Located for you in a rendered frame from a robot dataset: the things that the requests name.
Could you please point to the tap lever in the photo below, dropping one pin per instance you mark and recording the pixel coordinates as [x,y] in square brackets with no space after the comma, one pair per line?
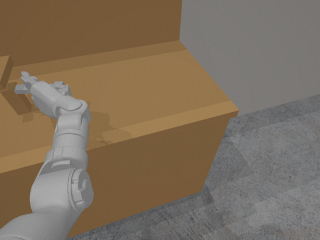
[21,89]

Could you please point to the robot left hand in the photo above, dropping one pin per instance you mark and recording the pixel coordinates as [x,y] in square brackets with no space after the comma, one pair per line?
[44,95]

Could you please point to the counter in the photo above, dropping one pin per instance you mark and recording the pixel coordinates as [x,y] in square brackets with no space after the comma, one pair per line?
[157,117]

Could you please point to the left robot forearm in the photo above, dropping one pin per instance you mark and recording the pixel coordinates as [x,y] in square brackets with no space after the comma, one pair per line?
[70,140]

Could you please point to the left robot upper arm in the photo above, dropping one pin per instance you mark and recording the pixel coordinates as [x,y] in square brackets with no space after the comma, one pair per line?
[57,200]

